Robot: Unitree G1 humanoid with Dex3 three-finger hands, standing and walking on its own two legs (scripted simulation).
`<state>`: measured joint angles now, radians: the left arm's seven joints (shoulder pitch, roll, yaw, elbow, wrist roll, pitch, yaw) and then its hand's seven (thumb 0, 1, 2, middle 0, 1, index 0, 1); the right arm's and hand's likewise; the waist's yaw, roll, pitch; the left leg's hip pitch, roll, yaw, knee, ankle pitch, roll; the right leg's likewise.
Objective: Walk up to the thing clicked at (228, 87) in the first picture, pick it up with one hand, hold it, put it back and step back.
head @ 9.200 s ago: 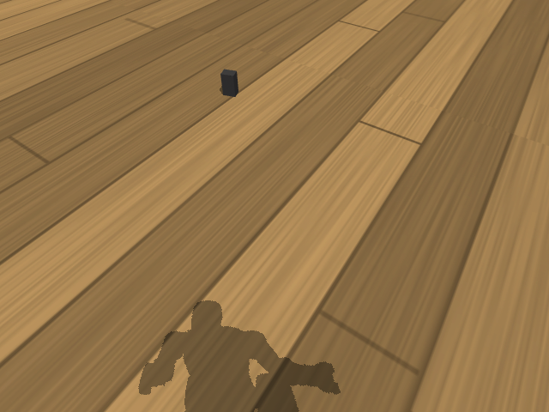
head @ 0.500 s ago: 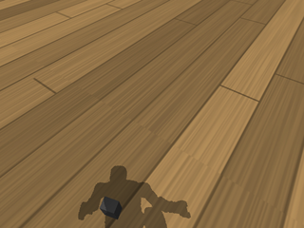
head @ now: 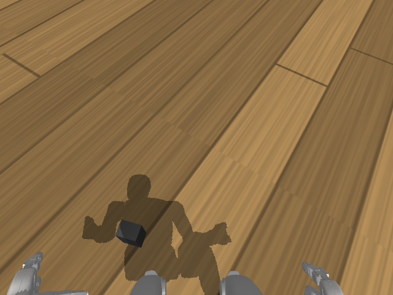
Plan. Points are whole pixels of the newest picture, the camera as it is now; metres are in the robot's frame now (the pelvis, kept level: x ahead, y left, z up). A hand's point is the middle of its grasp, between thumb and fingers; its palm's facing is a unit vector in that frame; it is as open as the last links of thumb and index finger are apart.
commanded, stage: go down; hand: left
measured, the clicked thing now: (131, 234) +0.37 +0.25 -0.64
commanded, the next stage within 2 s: none
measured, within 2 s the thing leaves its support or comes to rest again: neither
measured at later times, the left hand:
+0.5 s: hand (45, 284) +0.17 +0.34 -0.19, palm faces +0.22 -0.93 -0.28, open 17.5 cm
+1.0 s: hand (39, 261) +0.23 +0.41 -0.27, palm faces +0.28 -0.94 -0.17, open 17.6 cm
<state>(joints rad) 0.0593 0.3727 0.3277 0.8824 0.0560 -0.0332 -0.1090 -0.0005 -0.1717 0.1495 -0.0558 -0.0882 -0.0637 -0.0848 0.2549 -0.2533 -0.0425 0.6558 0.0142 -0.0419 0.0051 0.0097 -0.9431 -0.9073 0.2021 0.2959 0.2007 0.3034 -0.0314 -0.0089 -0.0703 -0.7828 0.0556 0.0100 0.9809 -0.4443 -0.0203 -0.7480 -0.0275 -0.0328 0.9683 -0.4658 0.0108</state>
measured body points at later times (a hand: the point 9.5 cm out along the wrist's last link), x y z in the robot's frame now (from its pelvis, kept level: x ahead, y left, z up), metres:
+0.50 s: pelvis -0.02 +0.00 -0.10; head +0.12 +0.04 +0.33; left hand +0.16 +0.39 -0.17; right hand +0.19 -0.24 -0.18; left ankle +0.02 +0.13 -0.68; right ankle +0.00 -0.13 -0.68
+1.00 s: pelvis -0.06 +0.00 -0.23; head +0.14 +0.05 +0.17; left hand +0.21 +0.46 -0.26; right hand +0.12 -0.26 -0.35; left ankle +0.02 +0.13 -0.68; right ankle +0.00 -0.13 -0.68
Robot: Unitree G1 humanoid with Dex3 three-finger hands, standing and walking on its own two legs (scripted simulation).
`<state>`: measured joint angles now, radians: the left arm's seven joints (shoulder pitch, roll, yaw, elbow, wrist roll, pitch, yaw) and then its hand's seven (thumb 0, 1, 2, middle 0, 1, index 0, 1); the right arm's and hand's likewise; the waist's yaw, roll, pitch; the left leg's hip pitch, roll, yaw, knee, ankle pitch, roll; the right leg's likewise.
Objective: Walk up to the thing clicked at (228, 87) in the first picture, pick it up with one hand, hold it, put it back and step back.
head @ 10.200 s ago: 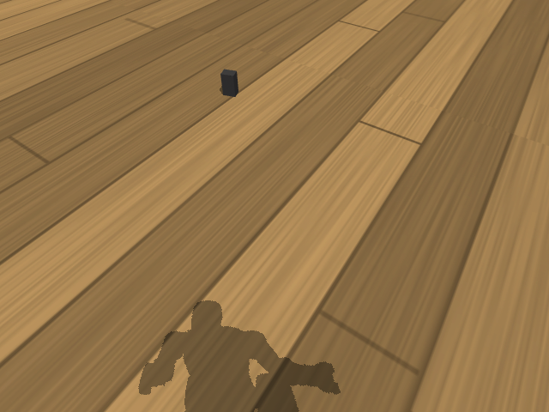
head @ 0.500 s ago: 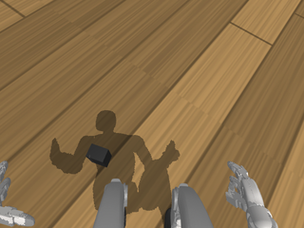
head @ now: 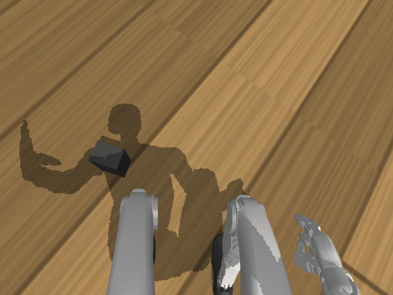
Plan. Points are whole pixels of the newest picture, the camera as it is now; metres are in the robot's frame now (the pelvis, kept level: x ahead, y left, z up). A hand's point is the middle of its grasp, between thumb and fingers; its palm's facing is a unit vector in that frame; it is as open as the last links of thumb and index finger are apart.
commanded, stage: go down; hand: left
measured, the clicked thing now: (112, 160) +0.42 +0.27 -0.41
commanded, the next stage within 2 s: none
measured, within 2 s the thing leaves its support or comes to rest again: neither
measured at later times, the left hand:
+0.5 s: hand out of the picture +0.29 +0.45 -0.07, palm faces +0.34 -0.93 -0.13, open 17.5 cm
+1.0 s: hand out of the picture +0.30 +0.46 -0.08, palm faces +0.35 -0.93 -0.11, open 17.4 cm
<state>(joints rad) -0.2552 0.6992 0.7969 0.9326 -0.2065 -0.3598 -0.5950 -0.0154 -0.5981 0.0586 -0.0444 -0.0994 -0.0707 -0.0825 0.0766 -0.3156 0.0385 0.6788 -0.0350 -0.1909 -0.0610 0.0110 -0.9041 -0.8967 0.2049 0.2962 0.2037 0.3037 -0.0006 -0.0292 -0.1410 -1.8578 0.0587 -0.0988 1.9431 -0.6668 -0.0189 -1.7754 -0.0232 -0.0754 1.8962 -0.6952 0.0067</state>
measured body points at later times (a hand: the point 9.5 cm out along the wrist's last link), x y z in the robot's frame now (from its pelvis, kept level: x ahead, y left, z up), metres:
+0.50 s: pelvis -0.01 +0.00 -0.06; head +0.19 +0.06 +0.33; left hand +0.27 +0.50 -0.05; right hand +0.18 -0.27 -0.17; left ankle +0.07 +0.13 -0.45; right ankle +0.07 -0.13 -0.45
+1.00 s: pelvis -0.02 +0.00 -0.09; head +0.19 +0.06 +0.31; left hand +0.27 +0.50 -0.07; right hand +0.18 -0.27 -0.19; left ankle +0.07 +0.13 -0.45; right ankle +0.07 -0.13 -0.45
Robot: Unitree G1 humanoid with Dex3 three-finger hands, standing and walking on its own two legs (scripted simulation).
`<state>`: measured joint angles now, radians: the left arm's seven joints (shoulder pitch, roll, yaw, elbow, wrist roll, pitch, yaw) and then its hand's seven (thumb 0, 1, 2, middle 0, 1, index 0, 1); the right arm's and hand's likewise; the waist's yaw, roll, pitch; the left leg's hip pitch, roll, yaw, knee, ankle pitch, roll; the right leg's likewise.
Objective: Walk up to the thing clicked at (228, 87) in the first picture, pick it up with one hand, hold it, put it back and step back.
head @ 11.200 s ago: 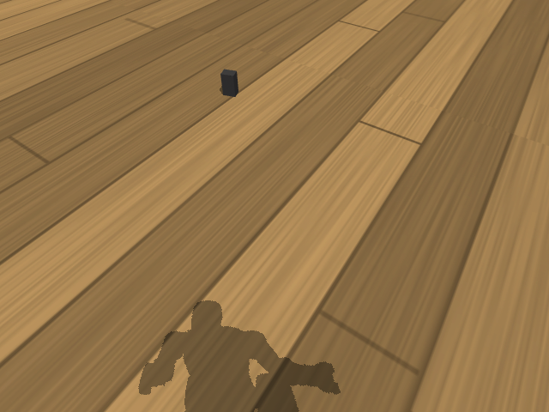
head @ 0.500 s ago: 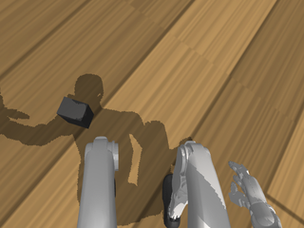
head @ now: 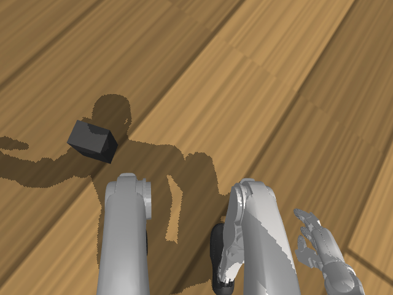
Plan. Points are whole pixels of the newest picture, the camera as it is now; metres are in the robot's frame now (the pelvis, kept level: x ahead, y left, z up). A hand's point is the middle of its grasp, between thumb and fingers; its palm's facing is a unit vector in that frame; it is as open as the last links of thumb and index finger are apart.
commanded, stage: go down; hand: left
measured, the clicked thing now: (95, 143) +0.43 +0.29 -0.32
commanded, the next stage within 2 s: none
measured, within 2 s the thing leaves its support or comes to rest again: neither
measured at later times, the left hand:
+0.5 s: hand out of the picture +0.30 +0.48 +0.00, palm faces +0.39 -0.92 -0.09, open 17.5 cm
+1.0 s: hand out of the picture +0.31 +0.49 +0.00, palm faces +0.40 -0.91 -0.07, open 17.6 cm
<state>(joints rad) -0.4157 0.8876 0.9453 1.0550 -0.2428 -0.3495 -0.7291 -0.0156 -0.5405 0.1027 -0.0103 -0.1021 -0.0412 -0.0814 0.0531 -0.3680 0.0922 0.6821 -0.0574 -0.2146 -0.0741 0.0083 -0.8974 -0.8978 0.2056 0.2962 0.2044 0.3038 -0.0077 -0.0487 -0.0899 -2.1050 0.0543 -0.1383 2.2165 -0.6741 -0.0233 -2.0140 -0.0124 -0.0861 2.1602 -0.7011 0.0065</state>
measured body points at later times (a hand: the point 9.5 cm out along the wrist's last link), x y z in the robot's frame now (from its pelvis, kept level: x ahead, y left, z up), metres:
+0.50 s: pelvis +0.00 +0.00 -0.02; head +0.21 +0.08 +0.37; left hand +0.28 +0.53 +0.00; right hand +0.20 -0.26 -0.12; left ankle +0.09 +0.13 -0.36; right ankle +0.09 -0.12 -0.36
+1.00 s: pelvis +0.00 +0.00 -0.03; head +0.21 +0.09 +0.36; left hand +0.28 +0.53 +0.01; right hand +0.20 -0.26 -0.12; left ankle +0.09 +0.13 -0.36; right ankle +0.09 -0.12 -0.36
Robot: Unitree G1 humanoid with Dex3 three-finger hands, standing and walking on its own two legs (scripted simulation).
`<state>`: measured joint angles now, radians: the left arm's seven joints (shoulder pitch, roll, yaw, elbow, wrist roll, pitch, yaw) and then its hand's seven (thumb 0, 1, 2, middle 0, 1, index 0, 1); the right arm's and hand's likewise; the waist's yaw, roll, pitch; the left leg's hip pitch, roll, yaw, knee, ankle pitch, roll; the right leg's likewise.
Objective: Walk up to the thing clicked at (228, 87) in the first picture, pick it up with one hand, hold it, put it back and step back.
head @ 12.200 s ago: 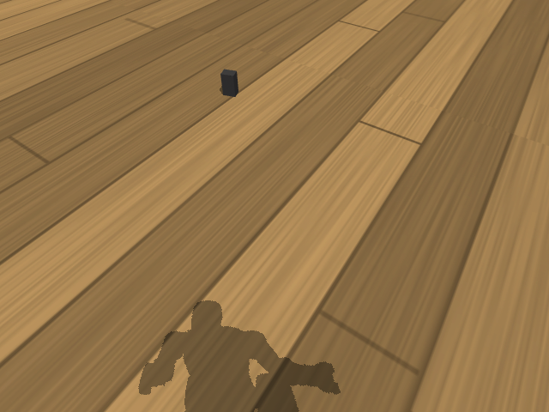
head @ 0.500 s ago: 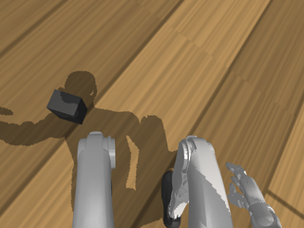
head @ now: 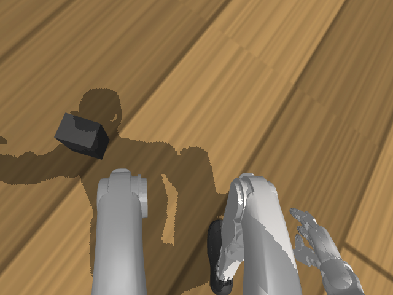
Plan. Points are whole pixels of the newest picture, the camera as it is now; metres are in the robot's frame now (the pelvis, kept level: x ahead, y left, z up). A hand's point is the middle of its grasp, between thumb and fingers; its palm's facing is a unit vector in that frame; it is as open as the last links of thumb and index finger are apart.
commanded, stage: go down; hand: left
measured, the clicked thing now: (85, 138) +0.43 +0.29 -0.29
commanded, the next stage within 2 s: none
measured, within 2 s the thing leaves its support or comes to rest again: neither
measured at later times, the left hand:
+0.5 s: hand out of the picture +0.30 +0.49 +0.03, palm faces +0.41 -0.91 -0.06, open 17.7 cm
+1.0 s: hand out of the picture +0.30 +0.50 +0.04, palm faces +0.41 -0.91 -0.04, open 17.7 cm
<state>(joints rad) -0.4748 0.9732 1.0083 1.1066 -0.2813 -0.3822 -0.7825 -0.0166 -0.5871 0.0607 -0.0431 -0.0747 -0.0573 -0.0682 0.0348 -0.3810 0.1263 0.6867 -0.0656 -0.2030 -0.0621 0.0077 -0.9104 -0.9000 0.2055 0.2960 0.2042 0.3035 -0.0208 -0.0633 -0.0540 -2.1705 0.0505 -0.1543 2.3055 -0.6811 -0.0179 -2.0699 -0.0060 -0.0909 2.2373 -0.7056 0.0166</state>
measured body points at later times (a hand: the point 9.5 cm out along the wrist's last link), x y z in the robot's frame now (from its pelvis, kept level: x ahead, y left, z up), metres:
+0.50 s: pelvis +0.00 +0.00 +0.00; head +0.21 +0.09 +0.39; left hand +0.28 +0.54 +0.04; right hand +0.20 -0.26 -0.10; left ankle +0.08 +0.13 -0.33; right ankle +0.10 -0.12 -0.33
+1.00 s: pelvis +0.00 +0.00 +0.00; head +0.21 +0.10 +0.38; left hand +0.28 +0.54 +0.04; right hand +0.20 -0.25 -0.10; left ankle +0.08 +0.13 -0.33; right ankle +0.10 -0.12 -0.33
